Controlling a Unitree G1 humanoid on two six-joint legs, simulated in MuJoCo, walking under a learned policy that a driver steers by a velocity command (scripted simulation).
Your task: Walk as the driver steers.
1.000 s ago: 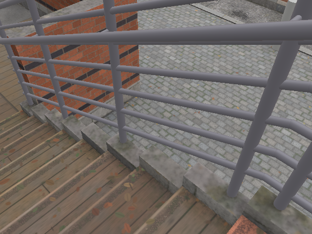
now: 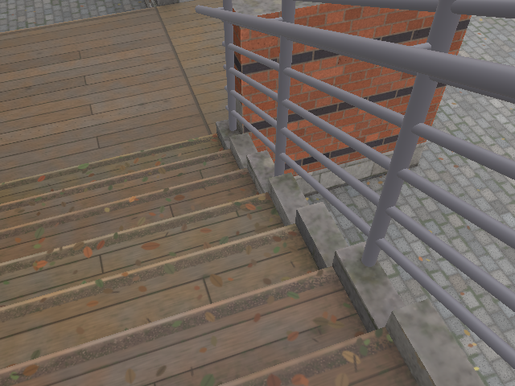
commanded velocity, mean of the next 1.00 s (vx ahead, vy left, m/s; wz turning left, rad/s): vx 0.00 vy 0.00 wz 0.57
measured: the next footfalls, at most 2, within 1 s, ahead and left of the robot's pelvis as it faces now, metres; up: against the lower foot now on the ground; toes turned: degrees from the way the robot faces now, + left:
right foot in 0.26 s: +0.14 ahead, -0.12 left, +0.00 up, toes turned +12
left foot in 0.90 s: +0.03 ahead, +0.12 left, +0.00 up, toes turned +40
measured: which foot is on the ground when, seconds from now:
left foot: down 0.00-0.26, up 0.28-0.88, down 0.90-1.00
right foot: up 0.00-0.24, down 0.26-0.92, up 0.94-1.00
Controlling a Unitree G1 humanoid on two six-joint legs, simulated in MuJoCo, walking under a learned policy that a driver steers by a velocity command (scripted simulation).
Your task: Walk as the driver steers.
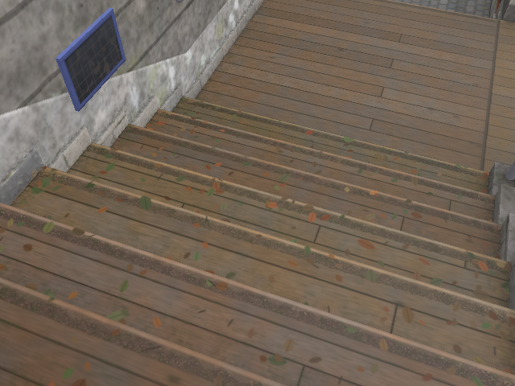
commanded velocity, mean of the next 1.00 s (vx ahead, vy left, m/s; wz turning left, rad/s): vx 0.00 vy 0.00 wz -0.39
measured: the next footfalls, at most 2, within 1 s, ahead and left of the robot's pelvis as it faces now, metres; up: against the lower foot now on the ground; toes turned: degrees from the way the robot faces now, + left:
right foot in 0.54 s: +0.00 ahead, -0.15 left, +0.00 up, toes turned -20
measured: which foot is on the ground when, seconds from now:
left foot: down 0.00-0.54, up 0.56-1.00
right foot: up 0.00-0.52, down 0.54-1.00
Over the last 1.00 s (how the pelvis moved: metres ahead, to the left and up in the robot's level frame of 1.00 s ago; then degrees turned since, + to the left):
0.05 0.02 0.03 37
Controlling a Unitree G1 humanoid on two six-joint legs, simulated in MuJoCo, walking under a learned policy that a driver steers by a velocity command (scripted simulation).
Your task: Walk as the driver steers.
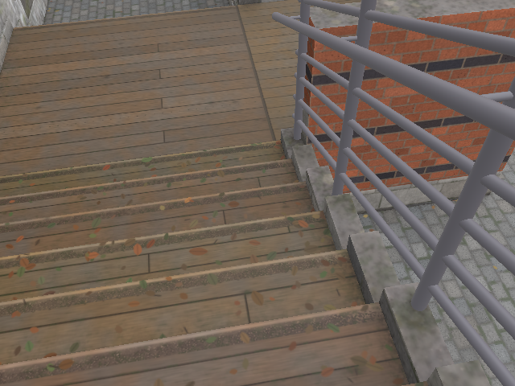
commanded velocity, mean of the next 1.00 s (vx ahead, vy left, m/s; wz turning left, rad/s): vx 0.32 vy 0.01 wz -0.07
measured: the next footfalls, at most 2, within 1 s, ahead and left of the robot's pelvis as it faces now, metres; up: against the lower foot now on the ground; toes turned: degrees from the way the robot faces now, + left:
left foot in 0.20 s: -0.01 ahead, +0.14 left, +0.00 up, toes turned -3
right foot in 0.80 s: +0.37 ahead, -0.11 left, -0.15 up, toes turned -10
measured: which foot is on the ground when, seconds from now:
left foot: up 0.00-0.18, down 0.20-0.80, up 0.82-1.00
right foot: down 0.00-0.20, up 0.22-0.78, down 0.80-1.00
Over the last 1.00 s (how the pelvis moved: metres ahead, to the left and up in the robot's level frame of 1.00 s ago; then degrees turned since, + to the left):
0.00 -0.07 -0.01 -30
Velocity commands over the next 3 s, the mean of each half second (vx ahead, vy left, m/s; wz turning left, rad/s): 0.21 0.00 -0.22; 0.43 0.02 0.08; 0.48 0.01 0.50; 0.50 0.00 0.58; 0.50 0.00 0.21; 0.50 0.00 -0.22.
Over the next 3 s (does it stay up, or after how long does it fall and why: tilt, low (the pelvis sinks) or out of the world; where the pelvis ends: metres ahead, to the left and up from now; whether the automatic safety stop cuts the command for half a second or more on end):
stays up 1.34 0.33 -0.63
